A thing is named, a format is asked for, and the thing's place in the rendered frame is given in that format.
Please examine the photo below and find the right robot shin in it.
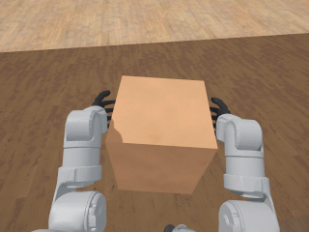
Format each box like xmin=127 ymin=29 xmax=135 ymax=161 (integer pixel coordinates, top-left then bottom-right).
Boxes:
xmin=173 ymin=224 xmax=187 ymax=231

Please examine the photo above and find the left robot upper arm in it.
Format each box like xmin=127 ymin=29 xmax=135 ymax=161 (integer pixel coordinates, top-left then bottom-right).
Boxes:
xmin=31 ymin=190 xmax=107 ymax=232

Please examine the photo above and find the left robot hand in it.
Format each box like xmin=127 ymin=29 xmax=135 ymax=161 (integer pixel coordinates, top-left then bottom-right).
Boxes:
xmin=92 ymin=90 xmax=116 ymax=129

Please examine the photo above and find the carton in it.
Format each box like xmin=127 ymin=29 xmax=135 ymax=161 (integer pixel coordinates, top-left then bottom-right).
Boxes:
xmin=105 ymin=75 xmax=218 ymax=194

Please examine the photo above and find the left robot forearm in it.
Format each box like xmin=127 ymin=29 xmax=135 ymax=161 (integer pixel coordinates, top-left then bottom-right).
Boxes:
xmin=48 ymin=105 xmax=108 ymax=227

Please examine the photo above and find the right robot upper arm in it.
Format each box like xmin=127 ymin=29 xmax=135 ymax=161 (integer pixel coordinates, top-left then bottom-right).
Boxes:
xmin=218 ymin=200 xmax=280 ymax=232

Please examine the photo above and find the right robot hand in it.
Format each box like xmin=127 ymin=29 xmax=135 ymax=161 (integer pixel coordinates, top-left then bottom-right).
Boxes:
xmin=210 ymin=97 xmax=231 ymax=136

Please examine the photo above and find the right robot forearm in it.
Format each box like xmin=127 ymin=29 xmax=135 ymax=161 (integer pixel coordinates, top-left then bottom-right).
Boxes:
xmin=215 ymin=113 xmax=280 ymax=232

